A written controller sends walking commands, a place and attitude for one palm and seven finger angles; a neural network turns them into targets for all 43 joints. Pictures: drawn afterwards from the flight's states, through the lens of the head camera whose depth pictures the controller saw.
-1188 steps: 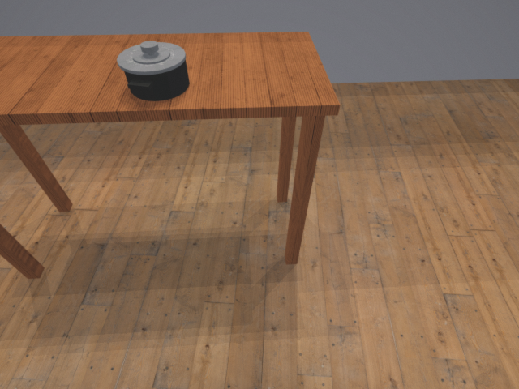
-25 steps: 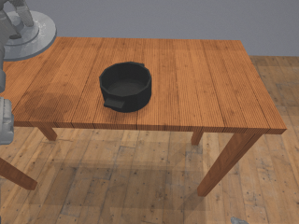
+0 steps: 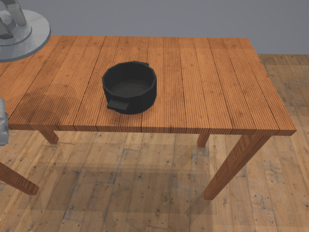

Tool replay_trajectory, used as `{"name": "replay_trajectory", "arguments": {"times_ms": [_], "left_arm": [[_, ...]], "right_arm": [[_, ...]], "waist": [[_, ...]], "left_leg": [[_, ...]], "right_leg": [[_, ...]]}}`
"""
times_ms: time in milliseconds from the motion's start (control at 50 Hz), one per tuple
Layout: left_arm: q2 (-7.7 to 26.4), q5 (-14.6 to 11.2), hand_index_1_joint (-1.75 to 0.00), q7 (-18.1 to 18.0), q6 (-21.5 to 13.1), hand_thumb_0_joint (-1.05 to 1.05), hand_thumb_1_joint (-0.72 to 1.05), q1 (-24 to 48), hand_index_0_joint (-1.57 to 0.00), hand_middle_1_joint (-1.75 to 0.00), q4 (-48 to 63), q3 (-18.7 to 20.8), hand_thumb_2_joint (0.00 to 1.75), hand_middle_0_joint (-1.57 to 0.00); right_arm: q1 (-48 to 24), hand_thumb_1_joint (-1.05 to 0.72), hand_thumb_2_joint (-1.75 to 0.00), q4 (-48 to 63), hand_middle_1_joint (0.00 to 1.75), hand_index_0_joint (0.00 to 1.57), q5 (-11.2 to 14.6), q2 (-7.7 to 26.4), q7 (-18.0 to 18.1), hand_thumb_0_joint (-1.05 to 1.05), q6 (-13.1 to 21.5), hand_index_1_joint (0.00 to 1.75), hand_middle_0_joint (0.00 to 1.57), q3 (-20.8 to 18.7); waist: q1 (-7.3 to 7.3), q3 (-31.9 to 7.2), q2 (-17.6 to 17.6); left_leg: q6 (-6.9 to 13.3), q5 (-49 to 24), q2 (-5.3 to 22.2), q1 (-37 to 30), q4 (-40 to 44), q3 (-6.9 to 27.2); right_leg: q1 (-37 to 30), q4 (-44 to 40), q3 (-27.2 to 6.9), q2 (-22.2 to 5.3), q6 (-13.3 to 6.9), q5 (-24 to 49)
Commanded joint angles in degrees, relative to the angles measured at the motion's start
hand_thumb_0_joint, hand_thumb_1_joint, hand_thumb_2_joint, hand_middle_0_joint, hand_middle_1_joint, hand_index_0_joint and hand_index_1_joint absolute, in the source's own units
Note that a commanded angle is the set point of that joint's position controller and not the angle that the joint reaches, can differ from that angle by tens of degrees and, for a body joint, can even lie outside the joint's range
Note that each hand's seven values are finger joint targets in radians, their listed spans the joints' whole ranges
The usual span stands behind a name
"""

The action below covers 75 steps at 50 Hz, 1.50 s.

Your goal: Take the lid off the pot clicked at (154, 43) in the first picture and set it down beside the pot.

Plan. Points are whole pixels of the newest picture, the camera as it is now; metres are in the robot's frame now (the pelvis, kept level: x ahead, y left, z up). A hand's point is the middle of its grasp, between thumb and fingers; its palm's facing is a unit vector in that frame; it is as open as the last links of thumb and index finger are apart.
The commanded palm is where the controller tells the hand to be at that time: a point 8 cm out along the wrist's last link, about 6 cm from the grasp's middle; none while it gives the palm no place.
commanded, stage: lower the lid onto the table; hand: left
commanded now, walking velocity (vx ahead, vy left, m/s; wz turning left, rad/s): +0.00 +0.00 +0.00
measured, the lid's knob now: (3, 23) +0.49 +0.31 +0.28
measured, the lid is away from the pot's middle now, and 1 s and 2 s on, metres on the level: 0.25 0.22 0.24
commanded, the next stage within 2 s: none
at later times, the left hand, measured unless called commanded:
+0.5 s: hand (15, 36) +0.48 +0.28 +0.27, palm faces -0.21 -0.14 -0.97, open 6.7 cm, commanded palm +0.46 +0.28 +0.33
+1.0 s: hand (29, 52) +0.47 +0.27 +0.23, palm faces -0.28 -0.11 -0.95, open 6.7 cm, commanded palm +0.47 +0.27 +0.29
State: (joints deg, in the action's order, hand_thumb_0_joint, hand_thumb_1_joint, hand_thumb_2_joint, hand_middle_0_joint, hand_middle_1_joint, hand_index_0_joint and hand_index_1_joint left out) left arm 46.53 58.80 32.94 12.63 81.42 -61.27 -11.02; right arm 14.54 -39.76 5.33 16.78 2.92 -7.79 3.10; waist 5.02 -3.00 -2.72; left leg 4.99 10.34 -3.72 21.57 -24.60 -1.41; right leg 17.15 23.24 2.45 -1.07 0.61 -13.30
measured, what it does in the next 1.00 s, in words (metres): stands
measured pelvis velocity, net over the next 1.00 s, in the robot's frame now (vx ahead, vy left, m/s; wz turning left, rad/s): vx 0.00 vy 0.00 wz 0.00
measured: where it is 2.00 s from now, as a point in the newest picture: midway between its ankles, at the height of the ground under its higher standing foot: outside the picture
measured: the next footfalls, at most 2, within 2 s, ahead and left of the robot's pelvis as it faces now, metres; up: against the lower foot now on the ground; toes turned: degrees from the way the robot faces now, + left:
none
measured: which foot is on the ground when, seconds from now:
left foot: down 0.00-1.00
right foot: down 0.00-1.00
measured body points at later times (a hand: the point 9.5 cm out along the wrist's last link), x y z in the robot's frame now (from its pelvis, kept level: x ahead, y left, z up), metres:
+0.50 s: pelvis +0.01 +0.00 +0.00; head +0.05 -0.01 +0.45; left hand +0.48 +0.29 +0.32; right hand +0.07 -0.27 -0.13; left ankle +0.02 +0.06 -0.74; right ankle -0.02 -0.13 -0.74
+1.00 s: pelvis +0.00 +0.00 +0.00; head +0.04 -0.01 +0.45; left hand +0.48 +0.27 +0.28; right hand +0.08 -0.27 -0.13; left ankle +0.02 +0.06 -0.74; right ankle -0.02 -0.13 -0.74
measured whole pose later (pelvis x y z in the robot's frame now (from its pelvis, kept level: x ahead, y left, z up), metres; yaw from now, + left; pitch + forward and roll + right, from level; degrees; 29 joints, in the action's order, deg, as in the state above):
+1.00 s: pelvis +0.00 +0.00 +0.00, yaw +0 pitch +7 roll -1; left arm 42.3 56.8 31.0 11.6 72.8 -60.9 -10.1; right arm 13.8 -38.9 5.3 16.7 3.1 -8.1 2.8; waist 5.4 -2.9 -2.6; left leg 4.8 11.7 -3.4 22.4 -27.0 -1.4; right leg 17.9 25.5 2.4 -0.7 0.4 -14.6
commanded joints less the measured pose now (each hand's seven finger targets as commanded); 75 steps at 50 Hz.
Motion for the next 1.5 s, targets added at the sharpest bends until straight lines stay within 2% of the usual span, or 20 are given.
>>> {"name": "replay_trajectory", "arguments": {"times_ms": [0, 80, 120, 180, 300, 340, 420, 440, 560, 600, 820, 980, 1020, 1100, 1120, 1200, 1260, 1340, 1440, 1480], "left_arm": [[13.7, 1.4, -1.04, -3.4, 1.6, 0.0, 0.76, 34.6, -0.93, -1.05, 9.3, 3.1, 0.87, -0.89], [14.6, 2.0, -1.04, -4.0, 1.5, 0.0, 0.76, 35.8, -0.93, -1.05, 10.7, 4.0, 0.87, -0.89], [10.0, 0.8, -1.04, -3.8, 1.5, 0.0, 0.76, 34.3, -0.93, -1.05, 10.2, 0.7, 0.87, -0.89], [15.0, 2.1, -1.04, -4.1, 1.8, 0.0, 0.76, 32.7, -0.93, -1.05, 10.4, 5.3, 0.87, -0.89], [11.4, 1.1, -1.04, -3.8, 2.1, 0.0, 0.76, 30.8, -0.93, -1.05, 9.8, 2.2, 0.87, -0.89], [15.6, 1.2, -1.04, -4.3, 1.7, 0.0, 0.76, 30.7, -0.93, -1.05, 14.4, 5.8, 0.87, -0.89], [13.5, 0.1, -1.04, -4.3, 1.3, 0.0, 0.76, 28.4, -0.93, -1.05, 14.6, 4.5, 0.87, -0.89], [16.4, 0.9, -1.04, -4.5, 1.5, 0.0, 0.76, 28.1, -0.93, -1.05, 14.8, 7.2, 0.87, -0.89], [12.6, 0.0, -1.04, -4.3, 1.2, 0.0, 0.76, 26.7, -0.93, -1.05, 13.8, 4.1, 0.87, -0.89], [14.8, 0.1, -1.04, -4.6, 0.9, 0.0, 0.76, 26.7, -0.93, -1.05, 15.3, 5.8, 0.87, -0.89], [10.1, -1.7, -1.04, -4.9, -0.5, 0.0, 0.76, 24.9, -0.93, -1.05, 16.3, 3.1, 0.87, -0.89], [12.8, -0.7, -1.04, -5.6, -1.7, 0.0, 0.76, 25.7, -0.93, -1.05, 10.2, 4.8, 0.87, -0.89], [12.1, -1.4, -1.04, -5.9, -2.6, 0.0, 0.76, 26.9, -0.93, -1.05, 12.7, 3.9, 0.87, -0.89], [14.6, -0.4, -1.04, -6.5, -3.8, 0.0, 0.76, 27.1, -0.93, -1.05, 14.2, 6.6, 0.87, -0.89], [11.9, -1.2, -1.04, -6.4, -3.9, 0.0, 0.76, 24.8, -0.93, -1.05, 14.0, 4.7, 0.87, -0.89], [14.0, -0.9, -1.04, -6.2, -3.8, 0.0, 0.76, 19.9, -0.93, -1.05, 7.7, 6.3, 0.87, -0.89], [12.2, -1.3, -1.04, -6.3, -4.1, 0.0, 0.76, 22.0, -0.93, -1.05, 10.0, 4.9, 0.87, -0.89], [14.6, -1.6, -1.04, -6.7, -5.2, 0.0, 0.76, 22.1, -0.93, -1.05, 14.7, 7.3, 0.87, -0.89], [13.2, -2.0, -1.04, -6.6, -5.5, 0.0, 0.76, 19.4, -0.93, -1.05, 13.3, 6.5, 0.87, -0.89], [15.3, -2.0, -1.04, -6.6, -5.8, 0.0, 0.76, 18.2, -0.93, -1.05, 13.5, 8.3, 0.87, -0.89]], "right_arm": [[0.0, -0.9, -0.9, 5.5, 0.3, 0.2, -0.4, 8.9, 0.8, 0.0, 2.0, 0.3, 0.2, -3.1], [0.6, -0.9, -0.9, 5.7, 0.3, 0.2, -0.7, 8.7, 0.7, 0.0, 2.6, 0.3, 0.2, -3.2], [1.2, -0.9, -0.9, 5.5, 0.3, 0.2, -0.5, 8.9, 0.6, 0.0, 3.1, 0.3, 0.2, -3.4], [1.3, -0.9, -0.9, 5.6, 0.3, 0.2, -1.0, 8.8, 0.6, 0.0, 2.9, 0.3, 0.2, -3.5], [0.4, -0.9, -0.9, 6.3, 0.3, 0.2, -0.6, 8.8, 0.6, 0.0, 2.1, 0.3, 0.2, -3.4], [0.5, -0.9, -0.9, 6.7, 0.3, 0.2, -0.8, 9.0, 0.5, 0.0, 2.4, 0.3, 0.2, -3.6], [1.1, -0.9, -0.9, 6.9, 0.3, 0.2, -0.6, 9.2, 0.7, 0.0, 2.7, 0.3, 0.2, -3.8], [1.0, -0.9, -0.9, 6.8, 0.3, 0.2, -0.7, 8.9, 0.6, 0.0, 2.5, 0.3, 0.2, -3.8], [-0.2, -0.9, -0.9, 7.0, 0.3, 0.2, -0.3, 8.8, 0.6, 0.0, 1.8, 0.3, 0.2, -3.6], [-0.1, -0.9, -0.9, 7.2, 0.3, 0.2, -0.4, 8.9, 0.7, 0.0, 1.8, 0.3, 0.2, -3.7], [0.3, -0.9, -0.9, 6.9, 0.3, 0.2, -0.3, 9.1, 0.7, 0.0, 2.0, 0.3, 0.2, -3.9], [-0.1, -0.9, -0.9, 6.4, 0.3, 0.2, -0.4, 8.6, 1.5, 0.0, 1.0, 0.3, 0.2, -3.4], [-0.2, -0.9, -0.9, 6.8, 0.3, 0.2, -0.3, 9.0, 1.6, 0.0, 1.3, 0.3, 0.2, -3.6], [0.7, -0.9, -0.9, 6.8, 0.3, 0.2, -0.6, 8.6, 1.5, 0.0, 1.4, 0.3, 0.2, -3.9], [0.7, -0.9, -0.9, 7.1, 0.3, 0.2, -0.5, 8.8, 1.5, 0.0, 1.6, 0.3, 0.2, -4.1], [0.8, -0.9, -0.9, 6.6, 0.3, 0.2, -0.4, 9.0, 1.6, 0.0, 0.3, 0.3, 0.2, -3.8], [0.8, -0.9, -0.9, 6.7, 0.3, 0.2, -0.4, 9.1, 1.6, 0.0, 0.1, 0.3, 0.2, -4.1], [1.7, -0.9, -0.9, 6.7, 0.3, 0.2, -0.5, 9.1, 1.5, 0.0, 0.6, 0.3, 0.2, -4.5], [1.7, -0.9, -0.9, 6.7, 0.3, 0.2, -0.4, 9.1, 1.4, 0.0, 0.2, 0.3, 0.2, -4.6], [1.5, -0.9, -0.9, 7.0, 0.3, 0.2, -0.4, 9.3, 1.3, 0.0, -0.1, 0.3, 0.2, -4.6]], "waist": [[0.79, -21.8, -2.3], [0.63, -25.5, -3.3], [1.39, -24.3, -4.8], [0.32, -26.1, -2.8], [0.83, -22.0, -2.4], [-0.03, -26.5, -3.7], [0.7, -25.3, -5.5], [0.13, -26.7, -3.0], [0.86, -22.7, -3.2], [0.52, -24.6, -3.6], [1.4, -24.3, -5.0], [1.16, -21.7, -0.2], [1.34, -23.7, -3.7], [0.83, -27.5, -5.3], [1.15, -26.6, -6.0], [0.85, -21.2, -0.8], [1.29, -22.0, -2.9], [1.34, -26.8, -4.0], [1.47, -24.0, -4.3], [0.97, -23.8, -4.0]], "left_leg": [[-1.4, -15.6, 1.7, -19.2, 0.9, 4.4], [-1.3, -19.9, 1.7, -21.0, -0.2, 4.5], [-1.8, -24.0, 2.1, -22.7, -1.0, 4.9], [-1.2, -25.0, 1.9, -21.8, -1.4, 4.6], [-0.9, -20.9, 1.8, -19.3, -0.9, 3.9], [-1.0, -25.1, 2.0, -21.6, -1.8, 4.1], [-1.1, -28.3, 2.1, -22.7, -2.9, 4.3], [-0.9, -26.9, 2.2, -22.2, -2.8, 4.3], [-0.8, -22.9, 2.1, -20.3, -2.3, 4.2], [-0.8, -22.3, 2.0, -21.0, -2.2, 4.2], [-1.3, -25.4, 2.1, -22.9, -3.2, 5.0], [-0.5, -13.6, 1.2, -16.2, -1.3, 3.8], [-0.8, -17.6, 1.4, -18.6, -2.2, 4.1], [-0.9, -21.7, 1.7, -21.4, -2.9, 4.6], [-1.1, -24.4, 1.9, -22.1, -3.6, 4.8], [-0.4, -16.1, 1.6, -15.2, -2.2, 3.2], [-0.4, -18.4, 1.8, -17.4, -2.7, 3.7], [-0.3, -23.8, 2.2, -21.7, -3.9, 4.5], [-0.6, -23.0, 2.3, -20.9, -3.8, 4.6], [-0.5, -21.4, 2.1, -19.8, -3.5, 4.4]], "right_leg": [[0.6, -2.5, -0.2, 3.3, -3.6, 8.4], [-0.5, -1.7, -0.6, 3.3, -3.5, 10.6], [1.9, -1.9, -0.2, 3.2, -3.7, 11.5], [-0.5, -1.1, -0.7, 3.5, -3.3, 12.9], [0.5, -1.3, -0.5, 3.4, -3.3, 11.6], [-1.4, -0.6, -1.1, 3.3, -3.2, 13.7], [0.2, -0.8, -0.9, 3.3, -3.4, 14.8], [-1.2, -0.3, -1.1, 3.4, -3.0, 14.3], [0.9, -0.6, -0.6, 3.4, -3.2, 12.4], [0.0, -0.4, -0.8, 3.4, -3.3, 12.3], [2.4, -0.3, -0.3, 3.5, -3.6, 12.8], [-0.7, -0.1, -0.6, 3.5, -3.5, 10.9], [0.2, 0.2, -0.6, 3.3, -3.7, 12.2], [0.1, 0.5, -0.9, 3.7, -3.5, 12.9], [1.2, 0.6, -0.6, 3.7, -3.7, 13.5], [-0.7, 0.4, -0.7, 3.7, -3.3, 12.6], [0.9, 0.3, -0.7, 3.8, -3.4, 12.4], [0.8, 0.6, -1.0, 4.0, -3.1, 13.9], [2.4, 0.5, -0.5, 4.1, -3.3, 12.5], [1.5, 0.4, -0.6, 4.1, -3.4, 12.5]]}}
